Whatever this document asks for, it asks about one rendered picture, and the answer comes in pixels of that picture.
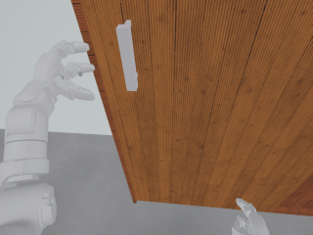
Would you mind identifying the robot left upper arm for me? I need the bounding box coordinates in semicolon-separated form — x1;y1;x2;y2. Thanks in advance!
0;183;57;235

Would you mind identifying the handle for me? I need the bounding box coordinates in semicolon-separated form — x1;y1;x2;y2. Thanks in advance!
115;20;138;91

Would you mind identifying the robot left hand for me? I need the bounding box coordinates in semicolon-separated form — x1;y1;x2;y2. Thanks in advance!
33;39;95;101

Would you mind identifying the robot left forearm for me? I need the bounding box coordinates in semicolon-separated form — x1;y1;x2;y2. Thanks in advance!
0;79;58;194

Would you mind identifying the wardrobe door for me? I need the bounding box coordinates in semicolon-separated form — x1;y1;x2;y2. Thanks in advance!
80;0;313;212
278;172;313;210

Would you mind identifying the robot right hand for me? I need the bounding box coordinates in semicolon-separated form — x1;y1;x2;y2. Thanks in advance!
232;198;270;235

